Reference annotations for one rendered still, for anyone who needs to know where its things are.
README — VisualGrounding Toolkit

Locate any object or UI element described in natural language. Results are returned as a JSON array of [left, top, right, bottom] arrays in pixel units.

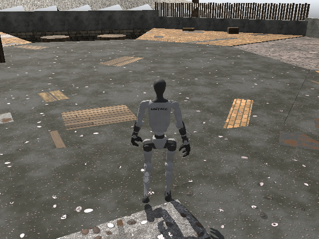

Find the robot right hand
[[179, 144, 190, 157]]

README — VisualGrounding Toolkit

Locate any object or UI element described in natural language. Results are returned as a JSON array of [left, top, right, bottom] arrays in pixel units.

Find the robot left shin
[[143, 163, 151, 197]]

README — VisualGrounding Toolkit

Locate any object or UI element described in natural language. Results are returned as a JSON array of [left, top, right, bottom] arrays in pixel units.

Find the robot left hand
[[131, 136, 142, 146]]

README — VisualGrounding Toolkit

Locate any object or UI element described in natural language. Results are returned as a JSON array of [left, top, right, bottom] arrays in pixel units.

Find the robot torso
[[148, 100, 171, 149]]

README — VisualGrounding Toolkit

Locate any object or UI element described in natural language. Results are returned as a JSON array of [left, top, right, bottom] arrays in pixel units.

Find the right robot forearm
[[179, 121, 189, 145]]

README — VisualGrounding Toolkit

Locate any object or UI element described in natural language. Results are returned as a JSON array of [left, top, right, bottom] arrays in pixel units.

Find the left robot upper arm
[[136, 100, 149, 127]]

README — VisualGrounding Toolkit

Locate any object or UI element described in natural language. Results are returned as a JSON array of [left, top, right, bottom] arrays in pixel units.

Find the right robot upper arm
[[170, 101, 183, 129]]

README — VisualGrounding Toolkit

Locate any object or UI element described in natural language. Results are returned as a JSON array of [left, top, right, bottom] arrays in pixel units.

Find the left robot forearm
[[132, 120, 141, 138]]

